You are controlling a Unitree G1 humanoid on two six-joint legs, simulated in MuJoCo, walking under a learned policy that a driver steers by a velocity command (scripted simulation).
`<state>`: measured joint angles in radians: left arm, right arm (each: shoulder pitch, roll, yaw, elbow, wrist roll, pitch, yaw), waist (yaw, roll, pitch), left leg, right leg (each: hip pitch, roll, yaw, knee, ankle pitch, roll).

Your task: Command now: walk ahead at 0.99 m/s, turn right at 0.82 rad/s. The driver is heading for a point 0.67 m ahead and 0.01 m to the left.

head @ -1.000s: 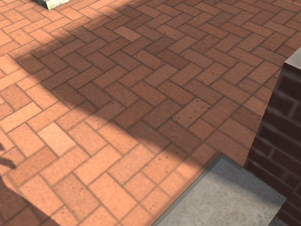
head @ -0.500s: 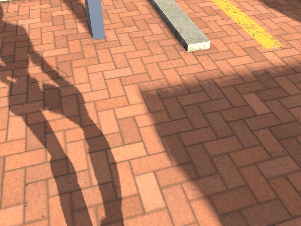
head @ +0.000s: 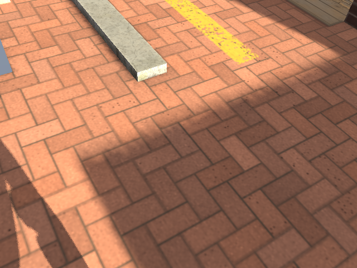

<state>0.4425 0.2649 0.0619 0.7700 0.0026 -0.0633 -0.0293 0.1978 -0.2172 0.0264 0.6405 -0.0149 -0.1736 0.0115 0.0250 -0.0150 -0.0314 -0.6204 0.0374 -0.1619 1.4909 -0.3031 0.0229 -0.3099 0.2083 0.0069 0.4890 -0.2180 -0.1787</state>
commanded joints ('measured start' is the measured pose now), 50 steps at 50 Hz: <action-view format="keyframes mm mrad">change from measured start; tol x32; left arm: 1 -182 66 4 -128 -12 -27 13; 50 -274 72 -4 -48 4 5 27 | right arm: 1 18 -95 -20 -111 -9 11 -10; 8 -222 -133 -57 -185 63 24 -40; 12 386 -310 -142 -68 48 20 -41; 34 465 -34 -43 174 14 59 -13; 50 40 -111 -72 128 -9 141 -19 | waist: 1 -142 107 137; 11 -199 -120 -190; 13 -104 613 -474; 16 -160 68 -47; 27 -47 10 179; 35 85 -207 -573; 50 -79 -66 -77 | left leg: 1 -153 70 45 -181 33 -29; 6 393 -32 133 -809 444 -107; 11 712 22 42 -897 150 -27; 13 1176 466 -916 -1176 -481 228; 19 510 221 -185 -1221 13 119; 28 398 167 100 -1364 474 125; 32 506 125 181 -884 1018 22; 34 16 -116 43 -75 -336 -73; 50 415 3 130 -889 280 -31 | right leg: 1 -200 -240 445 -316 -164 -171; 5 -459 -136 296 -267 -92 -82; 9 -40 -174 422 -87 -64 -22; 15 -709 -233 130 1134 -121 102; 30 -126 -178 -76 123 255 101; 32 245 -156 -89 40 387 54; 34 830 -680 562 124 1095 -200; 42 -14 -451 132 -181 817 -105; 50 -96 -385 61 -139 249 -4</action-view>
